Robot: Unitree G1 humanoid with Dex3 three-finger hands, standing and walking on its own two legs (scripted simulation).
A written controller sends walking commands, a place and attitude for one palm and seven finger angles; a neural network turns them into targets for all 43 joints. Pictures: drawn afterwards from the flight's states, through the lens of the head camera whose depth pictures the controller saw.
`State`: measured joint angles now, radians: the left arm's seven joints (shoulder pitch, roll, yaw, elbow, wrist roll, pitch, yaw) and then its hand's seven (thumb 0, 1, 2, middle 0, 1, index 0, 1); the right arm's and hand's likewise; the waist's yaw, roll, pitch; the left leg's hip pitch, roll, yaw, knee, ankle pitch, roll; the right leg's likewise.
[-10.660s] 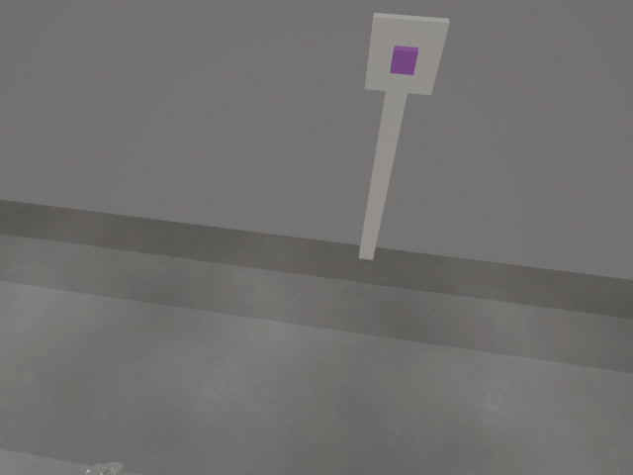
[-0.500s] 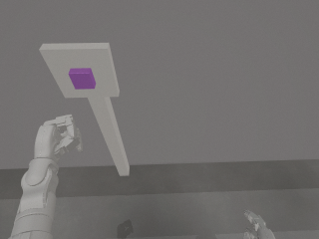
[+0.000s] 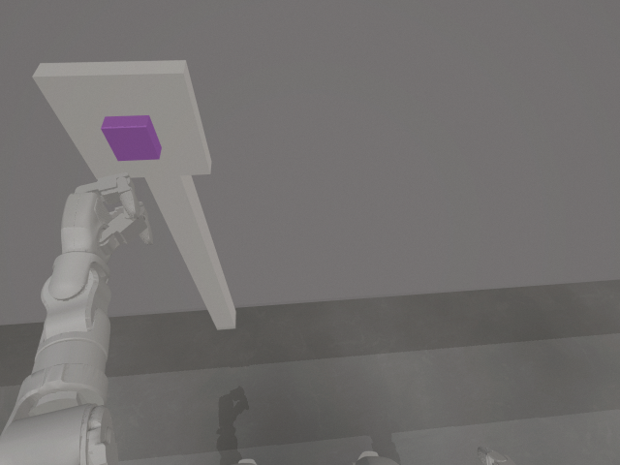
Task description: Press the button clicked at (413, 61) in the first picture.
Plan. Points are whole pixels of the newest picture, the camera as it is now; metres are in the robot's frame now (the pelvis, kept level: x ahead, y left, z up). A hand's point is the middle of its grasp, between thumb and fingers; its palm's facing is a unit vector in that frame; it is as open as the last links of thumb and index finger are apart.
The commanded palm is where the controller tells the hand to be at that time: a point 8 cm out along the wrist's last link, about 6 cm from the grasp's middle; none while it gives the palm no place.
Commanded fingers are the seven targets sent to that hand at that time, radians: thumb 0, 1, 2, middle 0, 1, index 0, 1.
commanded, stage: aim a knuckle at the button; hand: left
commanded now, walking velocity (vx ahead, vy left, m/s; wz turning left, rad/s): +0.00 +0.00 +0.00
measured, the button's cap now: (133, 137) +0.53 +0.26 +0.11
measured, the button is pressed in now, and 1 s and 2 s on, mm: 0 0 9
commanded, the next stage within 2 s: press the button with the knuckle in 0.78 s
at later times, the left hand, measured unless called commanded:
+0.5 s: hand (147, 210) +0.42 +0.22 +0.07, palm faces +0.11 -0.99 -0.02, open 3.1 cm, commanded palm +0.39 +0.27 +0.07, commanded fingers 0.00 0.90 0.90 -1.30 -1.50 -1.30 -1.50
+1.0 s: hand (147, 210) +0.42 +0.22 +0.07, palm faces +0.12 -0.99 -0.02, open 3.1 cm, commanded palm +0.40 +0.27 +0.07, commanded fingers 0.00 0.90 0.90 -1.30 -1.50 -1.30 -1.50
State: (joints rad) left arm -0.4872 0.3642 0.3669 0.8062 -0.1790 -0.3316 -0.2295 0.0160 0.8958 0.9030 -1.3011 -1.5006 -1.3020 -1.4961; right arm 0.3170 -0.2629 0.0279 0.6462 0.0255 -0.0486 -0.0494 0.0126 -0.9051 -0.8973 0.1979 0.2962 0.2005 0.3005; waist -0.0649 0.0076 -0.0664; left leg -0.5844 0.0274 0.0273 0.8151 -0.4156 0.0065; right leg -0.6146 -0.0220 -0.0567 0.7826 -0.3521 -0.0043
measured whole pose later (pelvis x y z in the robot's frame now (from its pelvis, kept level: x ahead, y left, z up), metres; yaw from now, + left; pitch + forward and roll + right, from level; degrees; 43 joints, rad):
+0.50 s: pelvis +0.00 +0.01 +0.00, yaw -1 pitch +12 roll -1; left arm -0.55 0.38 0.39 0.88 -0.16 -0.38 -0.21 0.02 0.90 0.90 -1.30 -1.50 -1.30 -1.50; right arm 0.35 -0.25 0.03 0.63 0.02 0.01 -0.03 0.01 -0.91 -0.90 0.20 0.30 0.20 0.30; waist -0.09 0.01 -0.08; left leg -0.64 0.03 0.04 0.85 -0.43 0.01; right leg -0.67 -0.01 -0.04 0.80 -0.35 0.00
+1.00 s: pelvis +0.00 +0.00 -0.01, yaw +0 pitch +12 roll -1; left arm -0.58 0.38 0.37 0.91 -0.16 -0.37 -0.21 0.02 0.90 0.90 -1.30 -1.50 -1.30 -1.50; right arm 0.31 -0.26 0.03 0.62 0.02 0.01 -0.04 0.01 -0.91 -0.90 0.20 0.30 0.20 0.30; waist -0.08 0.01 -0.08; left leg -0.64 0.03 0.02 0.86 -0.43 0.01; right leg -0.67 -0.02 -0.06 0.81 -0.36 0.00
